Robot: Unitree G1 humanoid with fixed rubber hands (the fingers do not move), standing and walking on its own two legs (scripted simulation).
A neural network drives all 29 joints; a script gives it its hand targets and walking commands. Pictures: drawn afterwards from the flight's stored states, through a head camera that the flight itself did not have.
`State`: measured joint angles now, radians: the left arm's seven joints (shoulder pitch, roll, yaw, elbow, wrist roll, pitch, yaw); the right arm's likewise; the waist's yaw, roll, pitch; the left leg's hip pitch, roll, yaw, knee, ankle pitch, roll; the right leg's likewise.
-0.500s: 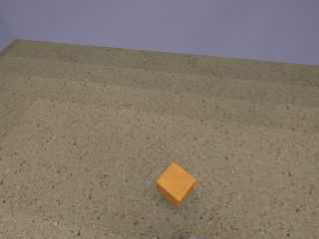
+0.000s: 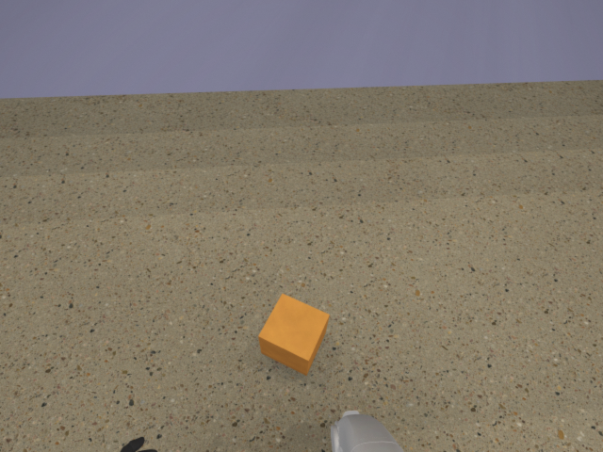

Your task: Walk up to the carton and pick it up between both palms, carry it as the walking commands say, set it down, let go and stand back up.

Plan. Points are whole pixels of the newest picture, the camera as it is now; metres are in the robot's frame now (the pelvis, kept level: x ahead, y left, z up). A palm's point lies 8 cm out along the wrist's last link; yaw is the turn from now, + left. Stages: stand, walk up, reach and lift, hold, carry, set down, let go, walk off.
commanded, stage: walk up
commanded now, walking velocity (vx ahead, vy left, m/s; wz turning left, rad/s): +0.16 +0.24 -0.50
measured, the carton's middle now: (294, 334) +0.51 -0.01 -0.68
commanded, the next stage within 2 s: none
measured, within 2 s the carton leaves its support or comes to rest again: neither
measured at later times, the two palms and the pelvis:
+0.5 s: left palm out of the picture +0.09 +0.35 -0.14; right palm out of the picture +0.13 -0.16 -0.14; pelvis +0.08 +0.09 -0.01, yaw -13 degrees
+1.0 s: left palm (92, 318) +0.35 +0.35 -0.14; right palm out of the picture +0.05 -0.05 -0.15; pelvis +0.13 +0.18 -0.02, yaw -23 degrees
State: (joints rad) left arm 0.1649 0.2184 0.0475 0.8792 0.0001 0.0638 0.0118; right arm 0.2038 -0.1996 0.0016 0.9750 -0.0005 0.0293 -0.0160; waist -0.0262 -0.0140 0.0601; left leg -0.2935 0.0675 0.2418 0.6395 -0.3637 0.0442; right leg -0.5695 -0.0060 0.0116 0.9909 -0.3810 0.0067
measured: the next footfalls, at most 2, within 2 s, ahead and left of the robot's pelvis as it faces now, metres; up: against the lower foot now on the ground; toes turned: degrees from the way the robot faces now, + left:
right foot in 0.12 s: +0.08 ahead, -0.09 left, +0.00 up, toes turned -4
left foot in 0.48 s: +0.16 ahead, +0.17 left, +0.00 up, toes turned -8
